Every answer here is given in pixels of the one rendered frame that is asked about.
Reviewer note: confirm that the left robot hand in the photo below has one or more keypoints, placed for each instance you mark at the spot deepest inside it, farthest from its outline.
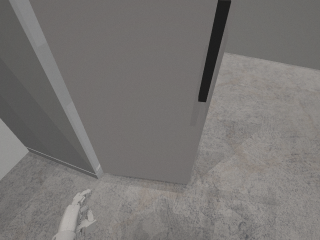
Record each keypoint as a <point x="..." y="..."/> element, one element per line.
<point x="74" y="213"/>

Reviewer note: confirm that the fridge door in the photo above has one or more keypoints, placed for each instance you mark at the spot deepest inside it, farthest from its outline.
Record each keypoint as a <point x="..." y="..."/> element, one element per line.
<point x="133" y="69"/>

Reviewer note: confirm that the robot left forearm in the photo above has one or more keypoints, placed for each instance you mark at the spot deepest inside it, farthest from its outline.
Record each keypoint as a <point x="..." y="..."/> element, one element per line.
<point x="65" y="235"/>

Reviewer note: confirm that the handle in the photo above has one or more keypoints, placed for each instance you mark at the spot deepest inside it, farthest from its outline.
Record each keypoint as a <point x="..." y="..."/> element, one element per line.
<point x="219" y="23"/>

